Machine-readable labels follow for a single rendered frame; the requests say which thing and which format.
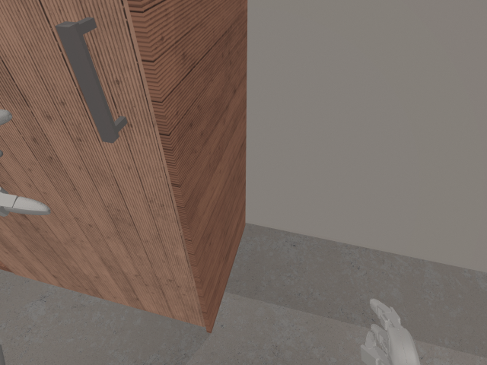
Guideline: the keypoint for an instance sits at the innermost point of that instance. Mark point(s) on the robot right hand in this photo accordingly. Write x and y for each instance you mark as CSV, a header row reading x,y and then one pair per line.
x,y
398,347

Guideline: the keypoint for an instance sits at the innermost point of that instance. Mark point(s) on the robot left hand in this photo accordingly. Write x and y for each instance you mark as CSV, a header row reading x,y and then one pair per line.
x,y
13,203

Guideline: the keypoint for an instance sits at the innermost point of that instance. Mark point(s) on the wardrobe door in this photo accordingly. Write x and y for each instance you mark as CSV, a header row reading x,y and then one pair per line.
x,y
114,231

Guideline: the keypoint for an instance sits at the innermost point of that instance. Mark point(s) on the handle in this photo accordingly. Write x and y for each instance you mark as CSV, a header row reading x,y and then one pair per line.
x,y
71,35

